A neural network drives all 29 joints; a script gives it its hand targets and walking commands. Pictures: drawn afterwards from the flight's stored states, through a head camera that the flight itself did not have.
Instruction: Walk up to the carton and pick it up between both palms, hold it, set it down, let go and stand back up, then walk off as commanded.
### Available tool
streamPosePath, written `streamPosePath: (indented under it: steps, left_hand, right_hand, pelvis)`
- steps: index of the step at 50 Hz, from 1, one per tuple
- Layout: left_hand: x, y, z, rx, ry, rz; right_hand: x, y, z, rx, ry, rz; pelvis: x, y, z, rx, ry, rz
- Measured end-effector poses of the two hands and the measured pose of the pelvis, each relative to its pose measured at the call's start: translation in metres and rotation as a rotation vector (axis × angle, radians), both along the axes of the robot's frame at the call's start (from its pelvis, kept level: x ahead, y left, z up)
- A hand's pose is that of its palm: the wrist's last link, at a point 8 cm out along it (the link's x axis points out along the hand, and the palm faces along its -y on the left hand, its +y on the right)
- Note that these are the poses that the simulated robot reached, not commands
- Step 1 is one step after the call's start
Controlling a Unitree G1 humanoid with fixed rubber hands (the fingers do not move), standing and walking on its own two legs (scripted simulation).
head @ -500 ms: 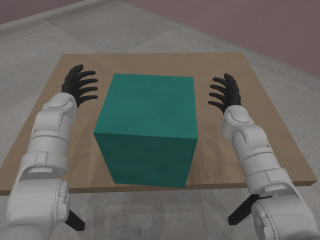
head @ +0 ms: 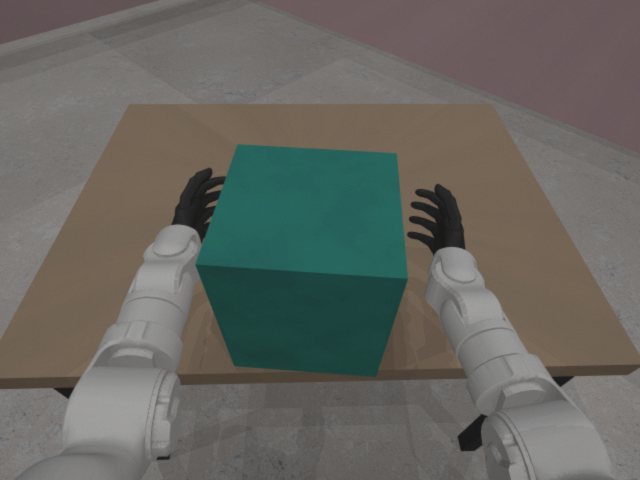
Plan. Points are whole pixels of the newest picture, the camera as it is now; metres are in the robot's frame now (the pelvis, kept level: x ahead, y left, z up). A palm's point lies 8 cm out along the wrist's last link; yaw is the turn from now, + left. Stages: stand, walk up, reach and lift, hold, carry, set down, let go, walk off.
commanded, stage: reach and lift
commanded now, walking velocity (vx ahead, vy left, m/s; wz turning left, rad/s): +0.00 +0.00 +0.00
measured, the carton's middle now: (310, 266) +0.39 +0.04 +0.04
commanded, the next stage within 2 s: none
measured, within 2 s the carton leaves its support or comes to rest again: neither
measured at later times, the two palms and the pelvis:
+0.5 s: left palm (191, 214) +0.42 +0.19 +0.11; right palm (429, 238) +0.39 -0.12 +0.10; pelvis +0.00 +0.00 +0.00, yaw +0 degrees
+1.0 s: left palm (184, 224) +0.40 +0.19 +0.12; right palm (429, 243) +0.37 -0.11 +0.10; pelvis +0.01 +0.00 +0.01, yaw +2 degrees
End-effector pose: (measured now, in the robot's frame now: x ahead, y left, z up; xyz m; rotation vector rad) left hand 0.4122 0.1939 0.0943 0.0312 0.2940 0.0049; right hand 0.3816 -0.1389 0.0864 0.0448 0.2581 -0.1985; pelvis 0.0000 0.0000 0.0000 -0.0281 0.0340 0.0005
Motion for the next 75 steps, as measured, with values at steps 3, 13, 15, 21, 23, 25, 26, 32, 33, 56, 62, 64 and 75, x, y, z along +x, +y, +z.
streamPosePath:
  steps: [3, 13, 15, 21, 23, 25, 26, 32, 33, 56, 62, 64, 75]
  left_hand:
    - [0.001, -0.004, -0.002, -0.003, -0.009, 0.005]
    - [0.007, -0.003, 0.021, 0.020, -0.055, 0.018]
    - [0.007, -0.005, 0.023, 0.024, -0.057, 0.010]
    - [0.005, -0.006, 0.023, 0.021, -0.053, 0.016]
    - [0.004, -0.005, 0.021, 0.021, -0.051, 0.014]
    - [0.003, -0.005, 0.020, 0.022, -0.051, 0.010]
    - [0.003, -0.005, 0.019, 0.022, -0.053, 0.008]
    - [-0.001, -0.004, 0.020, 0.013, -0.066, 0.001]
    - [-0.003, -0.004, 0.020, 0.011, -0.070, -0.002]
    - [-0.013, -0.002, 0.022, 0.016, -0.086, 0.003]
    - [-0.011, -0.002, 0.021, 0.019, -0.076, 0.001]
    - [-0.010, -0.002, 0.020, 0.020, -0.074, 0.000]
    - [-0.010, -0.002, 0.020, 0.022, -0.076, -0.001]
  right_hand:
    - [0.002, 0.001, 0.000, 0.006, -0.013, 0.003]
    - [0.012, 0.022, 0.013, 0.011, -0.034, 0.027]
    - [0.011, 0.023, 0.013, 0.010, -0.030, 0.015]
    - [0.007, 0.022, 0.010, 0.002, -0.026, -0.004]
    - [0.006, 0.023, 0.009, -0.004, -0.033, -0.002]
    - [0.006, 0.023, 0.009, -0.010, -0.046, 0.002]
    - [0.006, 0.024, 0.010, -0.015, -0.055, 0.005]
    - [0.002, 0.025, 0.010, -0.025, -0.091, 0.002]
    - [0.001, 0.025, 0.010, -0.023, -0.098, 0.000]
    - [-0.004, 0.027, 0.011, -0.061, -0.155, 0.028]
    - [-0.002, 0.027, 0.008, -0.052, -0.162, 0.025]
    - [-0.002, 0.027, 0.008, -0.053, -0.165, 0.026]
    - [-0.001, 0.027, 0.007, -0.063, -0.175, 0.027]
  pelvis:
    - [-0.001, 0.000, 0.000, -0.001, 0.007, -0.005]
    - [0.000, 0.001, 0.001, 0.001, 0.013, 0.003]
    - [0.002, 0.001, 0.001, 0.001, 0.005, 0.005]
    - [0.002, 0.002, 0.002, 0.000, -0.032, 0.006]
    - [0.002, 0.002, 0.003, 0.001, -0.040, 0.006]
    - [0.001, 0.003, 0.003, 0.002, -0.046, 0.008]
    - [0.001, 0.003, 0.003, 0.002, -0.049, 0.009]
    - [0.004, 0.004, 0.005, 0.007, -0.073, 0.018]
    - [0.005, 0.005, 0.005, 0.008, -0.079, 0.020]
    - [0.014, -0.001, 0.006, 0.018, -0.122, 0.040]
    - [0.020, 0.000, 0.005, 0.018, -0.119, 0.041]
    - [0.021, 0.001, 0.005, 0.018, -0.121, 0.040]
    - [0.020, 0.001, 0.005, 0.016, -0.120, 0.039]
